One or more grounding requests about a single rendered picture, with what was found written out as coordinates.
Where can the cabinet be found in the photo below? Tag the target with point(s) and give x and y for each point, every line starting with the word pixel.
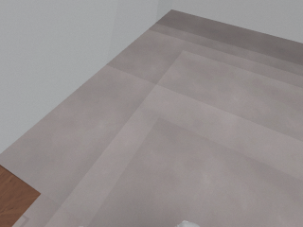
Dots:
pixel 15 197

